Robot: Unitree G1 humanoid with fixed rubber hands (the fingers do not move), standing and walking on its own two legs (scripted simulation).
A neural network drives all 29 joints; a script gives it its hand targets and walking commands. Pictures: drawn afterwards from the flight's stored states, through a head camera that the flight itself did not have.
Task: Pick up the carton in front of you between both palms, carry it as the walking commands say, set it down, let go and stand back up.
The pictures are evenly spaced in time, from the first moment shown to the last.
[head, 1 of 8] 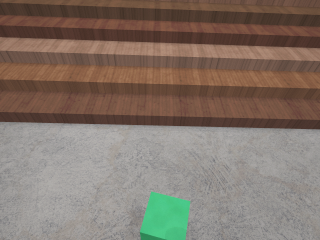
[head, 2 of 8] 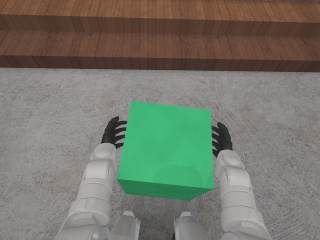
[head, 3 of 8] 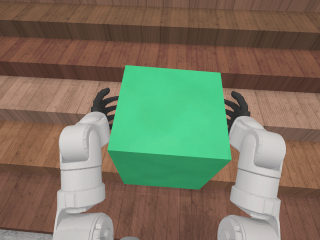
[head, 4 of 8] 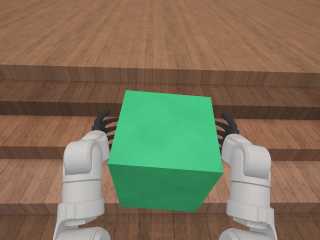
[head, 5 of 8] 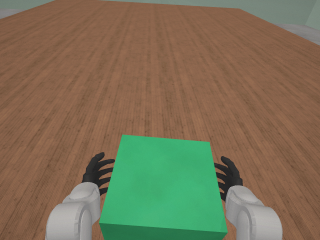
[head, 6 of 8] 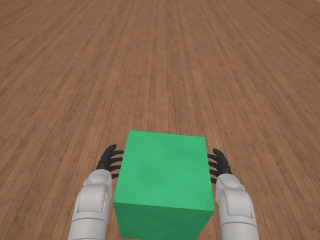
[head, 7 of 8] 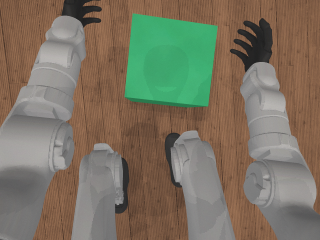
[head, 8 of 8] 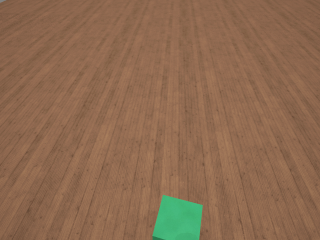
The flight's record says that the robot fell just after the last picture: no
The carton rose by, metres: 1.83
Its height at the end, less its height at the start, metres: +1.07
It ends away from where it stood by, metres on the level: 6.11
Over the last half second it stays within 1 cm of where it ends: yes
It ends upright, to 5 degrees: yes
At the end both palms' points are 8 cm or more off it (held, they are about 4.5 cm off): yes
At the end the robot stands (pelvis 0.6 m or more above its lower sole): yes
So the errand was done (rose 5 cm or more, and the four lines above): yes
